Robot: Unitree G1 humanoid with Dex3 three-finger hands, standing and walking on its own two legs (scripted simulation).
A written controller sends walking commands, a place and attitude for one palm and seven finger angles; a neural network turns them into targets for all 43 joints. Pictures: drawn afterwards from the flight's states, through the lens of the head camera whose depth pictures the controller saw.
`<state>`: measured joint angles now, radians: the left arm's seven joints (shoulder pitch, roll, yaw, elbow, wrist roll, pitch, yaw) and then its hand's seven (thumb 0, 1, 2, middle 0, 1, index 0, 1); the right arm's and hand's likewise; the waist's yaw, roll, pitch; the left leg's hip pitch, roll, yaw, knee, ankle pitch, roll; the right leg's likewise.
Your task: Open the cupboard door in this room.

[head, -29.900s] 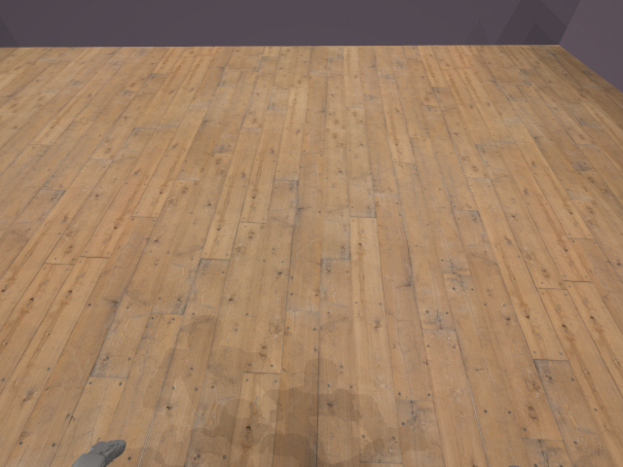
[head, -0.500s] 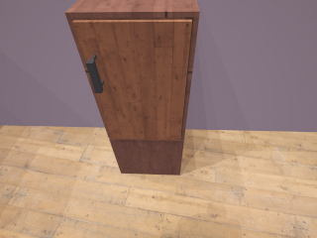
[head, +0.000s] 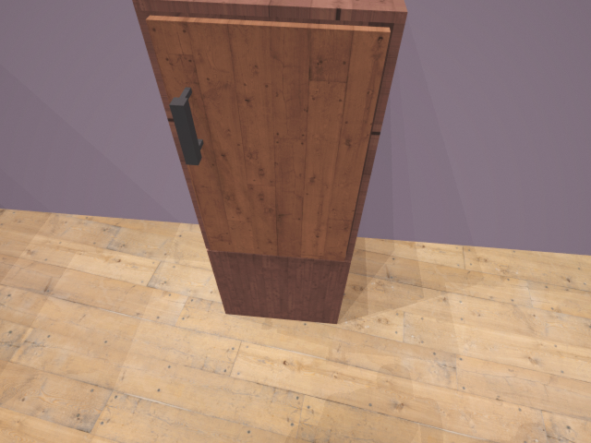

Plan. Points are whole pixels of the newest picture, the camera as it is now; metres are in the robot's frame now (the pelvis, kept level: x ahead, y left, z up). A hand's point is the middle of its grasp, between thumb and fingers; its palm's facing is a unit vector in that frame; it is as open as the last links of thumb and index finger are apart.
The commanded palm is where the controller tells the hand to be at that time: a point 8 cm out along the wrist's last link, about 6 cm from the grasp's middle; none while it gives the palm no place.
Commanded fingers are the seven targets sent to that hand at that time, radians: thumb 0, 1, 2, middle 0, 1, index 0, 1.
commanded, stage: shuffle to correct the standing spot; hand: left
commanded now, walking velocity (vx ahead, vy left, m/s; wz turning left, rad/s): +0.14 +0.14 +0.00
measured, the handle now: (190, 126) +0.60 +0.24 +0.10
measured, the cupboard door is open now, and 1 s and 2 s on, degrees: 0 0 0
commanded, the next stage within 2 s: come to a stop and stand still in 0.08 s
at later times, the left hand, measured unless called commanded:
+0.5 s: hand (178, 441) +0.15 +0.19 -0.15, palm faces +0.04 -0.96 -0.26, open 7.3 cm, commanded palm none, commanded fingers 0.00 0.90 0.90 -0.20 -0.30 -0.20 -0.30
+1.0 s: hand out of the picture +0.06 +0.28 -0.16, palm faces +0.03 -0.96 -0.26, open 7.4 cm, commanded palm none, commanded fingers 0.00 0.90 0.90 -0.20 -0.30 -0.20 -0.30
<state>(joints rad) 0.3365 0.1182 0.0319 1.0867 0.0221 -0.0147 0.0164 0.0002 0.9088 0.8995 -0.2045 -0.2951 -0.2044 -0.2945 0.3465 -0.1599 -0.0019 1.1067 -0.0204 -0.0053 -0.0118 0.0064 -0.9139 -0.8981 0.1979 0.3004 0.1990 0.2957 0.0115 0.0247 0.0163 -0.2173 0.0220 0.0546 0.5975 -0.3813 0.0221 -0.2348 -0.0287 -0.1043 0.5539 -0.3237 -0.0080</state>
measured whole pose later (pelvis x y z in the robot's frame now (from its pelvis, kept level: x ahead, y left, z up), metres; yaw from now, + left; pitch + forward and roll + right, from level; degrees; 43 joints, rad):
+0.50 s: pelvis +0.07 +0.01 +0.00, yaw +1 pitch -1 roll +2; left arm 0.17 0.16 0.03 0.98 0.02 -0.02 0.04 0.00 0.91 0.90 -0.20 -0.29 -0.20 -0.29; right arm 0.27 -0.15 -0.04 1.07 0.00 0.03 -0.03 0.01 -0.91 -0.90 0.20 0.30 0.20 0.30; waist -0.01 0.02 0.08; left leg -0.35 -0.02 0.01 1.02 -0.54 -0.01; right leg -0.30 -0.05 -0.12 0.59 -0.28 -0.06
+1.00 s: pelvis +0.05 +0.08 +0.00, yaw +0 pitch -1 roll +0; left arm 0.33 0.19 0.01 0.98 0.03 0.03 0.02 0.00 0.91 0.90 -0.20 -0.29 -0.20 -0.29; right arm 0.25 -0.20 -0.02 0.91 -0.02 0.02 0.00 0.00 -0.94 -0.90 0.20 0.30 0.20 0.30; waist 0.01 0.04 0.01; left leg -0.26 -0.05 0.09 0.53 -0.25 0.08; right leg -0.31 -0.06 0.02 0.55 -0.23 0.00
